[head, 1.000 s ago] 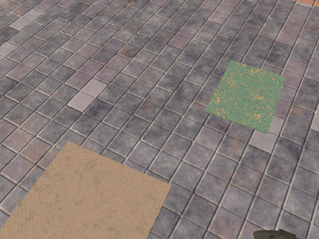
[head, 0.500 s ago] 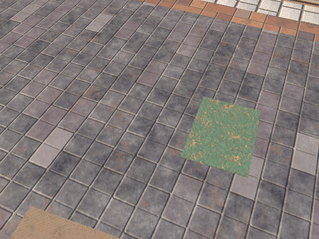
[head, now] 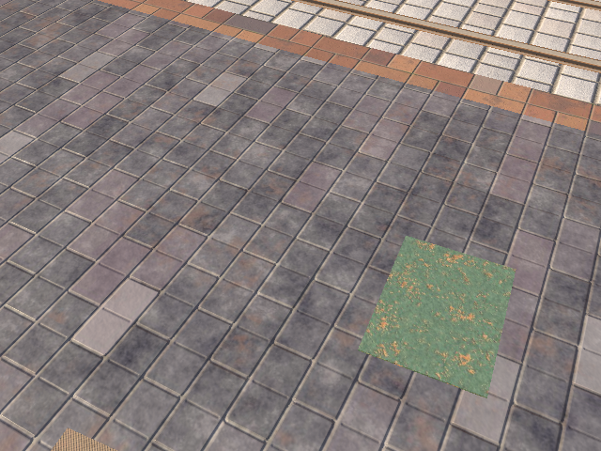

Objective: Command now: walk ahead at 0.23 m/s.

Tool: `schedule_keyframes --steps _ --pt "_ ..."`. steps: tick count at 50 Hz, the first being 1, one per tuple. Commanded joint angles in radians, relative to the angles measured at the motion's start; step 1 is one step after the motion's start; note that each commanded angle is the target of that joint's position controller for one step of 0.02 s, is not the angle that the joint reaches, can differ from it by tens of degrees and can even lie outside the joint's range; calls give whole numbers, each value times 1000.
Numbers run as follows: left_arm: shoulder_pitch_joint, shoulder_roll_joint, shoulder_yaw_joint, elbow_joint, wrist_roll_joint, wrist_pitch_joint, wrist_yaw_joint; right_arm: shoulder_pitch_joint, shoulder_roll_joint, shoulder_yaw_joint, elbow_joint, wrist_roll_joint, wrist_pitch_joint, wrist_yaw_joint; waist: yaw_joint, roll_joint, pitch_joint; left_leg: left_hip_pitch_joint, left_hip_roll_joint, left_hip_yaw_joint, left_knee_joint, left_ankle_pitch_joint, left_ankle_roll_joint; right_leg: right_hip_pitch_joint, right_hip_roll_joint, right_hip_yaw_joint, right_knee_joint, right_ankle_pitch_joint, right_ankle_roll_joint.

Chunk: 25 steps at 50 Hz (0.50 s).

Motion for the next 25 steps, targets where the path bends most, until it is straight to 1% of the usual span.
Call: schedule_keyframes --steps 1,2,3,4,5,6,7,8,9,10,11,12,13,14,15,16,17,18,19,21,23,25 --pt "-61 26 5 -69 19 -20 -15 116 -162 -46 -5 -1 -6 -3 -46 186 198 -82 273 -374 -350 -458 163 -193 -2 -22 163 -67 -1" --pt "-77 45 11 -83 23 -29 -19 112 -165 -52 -10 -4 -11 -2 -46 169 196 -62 307 -398 -372 -409 184 -233 -32 -8 224 -48 -3" --pt "-82 63 18 -94 21 -39 -24 106 -165 -56 -13 -7 -18 0 -38 142 183 -32 311 -390 -370 -354 189 -259 -47 6 254 -67 -6" --pt "-78 67 21 -101 20 -48 -30 97 -167 -60 -17 -9 -25 2 -28 128 173 -11 305 -363 -354 -311 187 -262 -59 12 245 -79 -8" --pt "-78 64 22 -109 15 -57 -33 87 -164 -62 -18 -8 -31 4 -20 129 176 -21 289 -328 -333 -268 178 -229 -61 6 201 -87 -10" --pt "-72 58 23 -111 9 -63 -34 76 -160 -64 -21 -5 -36 5 -10 125 174 -42 263 -285 -313 -230 166 -170 -49 -12 148 -80 -11" --pt "-35 44 23 -102 5 -68 -34 54 -162 -66 -26 0 -38 7 15 117 170 -92 235 -238 -280 -208 153 -68 -30 -38 63 -45 -13" --pt "39 34 26 -74 0 -72 -32 36 -161 -69 -32 3 -39 8 45 96 161 -169 202 -194 -226 -187 141 75 1 -65 -16 2 -11" --pt "141 46 35 -37 -1 -75 -26 31 -149 -67 -38 0 -43 10 78 56 137 -257 165 -154 -133 -153 126 237 11 -46 -63 6 -12" --pt "267 101 52 -8 10 -84 -15 0 -106 -55 -61 -4 -54 16 131 -92 104 -372 87 -47 116 -76 92 383 -135 164 -188 -113 -33" --pt "382 216 79 8 6 -82 -8 -12 -34 -37 -110 2 -64 29 149 -331 50 -574 -33 99 425 -151 48 491 -373 591 -370 -377 -128" --pt "355 185 70 16 9 -69 -6 -59 -123 -58 -131 -28 -62 37 115 -223 105 -627 11 29 603 -186 67 385 -431 690 -388 -420 -186" --pt "244 146 58 -23 13 -71 -10 -106 -121 -61 -143 -31 -63 48 66 -92 160 -639 61 -11 655 -86 77 300 -396 602 -380 -379 -175" --pt "176 134 53 -46 11 -79 -14 -104 -97 -55 -139 -21 -69 57 36 -45 161 -605 83 -23 644 3 73 249 -352 506 -390 -264 -155" --pt "142 122 48 -59 7 -87 -12 -95 -87 -56 -133 -18 -72 63 11 -28 147 -567 99 -20 616 62 63 229 -316 424 -402 -150 -135" --pt "141 102 40 -56 4 -95 -9 -87 -91 -58 -128 -23 -68 67 0 -32 132 -545 103 -8 592 98 49 230 -286 353 -403 -34 -122" --pt "162 91 34 -45 4 -101 -6 -85 -90 -60 -125 -24 -62 69 -3 -38 115 -537 95 11 582 123 39 248 -264 297 -395 84 -117" --pt "190 88 31 -33 3 -105 -4 -100 -91 -62 -132 -22 -55 69 -4 -47 108 -549 90 24 567 140 30 268 -255 258 -385 187 -117" --pt "215 87 28 -22 2 -108 -2 -130 -90 -62 -144 -21 -50 69 -2 -53 107 -567 88 36 547 155 21 281 -249 227 -378 270 -120" --pt "245 87 22 -11 3 -110 0 -220 -80 -57 -179 -18 -42 69 11 -60 119 -595 84 57 477 188 5 284 -240 182 -372 379 -127" --pt "246 87 17 -10 4 -110 -1 -321 -70 -50 -221 -13 -41 70 23 -70 139 -566 72 79 351 237 -3 254 -223 141 -374 437 -128" --pt "254 96 18 -7 4 -113 0 -390 -69 -44 -250 -6 -40 71 35 -87 147 -502 54 100 239 280 4 237 -217 113 -376 481 -126"
Keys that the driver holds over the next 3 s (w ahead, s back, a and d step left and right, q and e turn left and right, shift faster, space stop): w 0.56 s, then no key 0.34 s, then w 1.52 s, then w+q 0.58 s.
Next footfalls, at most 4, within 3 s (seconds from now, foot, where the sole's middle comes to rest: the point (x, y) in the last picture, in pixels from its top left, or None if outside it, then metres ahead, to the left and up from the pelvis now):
0.66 left None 0.43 0.07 -0.78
1.26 right None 0.45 -0.12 -0.78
1.70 left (280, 362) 0.78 0.08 -0.78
2.26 right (343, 266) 1.09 -0.09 -0.78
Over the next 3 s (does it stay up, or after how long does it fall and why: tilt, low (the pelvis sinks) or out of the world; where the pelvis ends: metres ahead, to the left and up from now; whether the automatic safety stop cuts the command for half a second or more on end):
stays up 1.32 0.05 0.00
